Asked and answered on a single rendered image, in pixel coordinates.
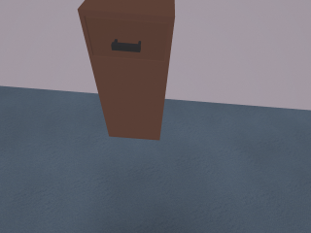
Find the cabinet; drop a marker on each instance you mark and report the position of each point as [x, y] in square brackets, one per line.
[131, 91]

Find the drawer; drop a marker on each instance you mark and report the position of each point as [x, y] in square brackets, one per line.
[104, 30]

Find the handle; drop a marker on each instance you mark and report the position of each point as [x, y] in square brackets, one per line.
[126, 46]

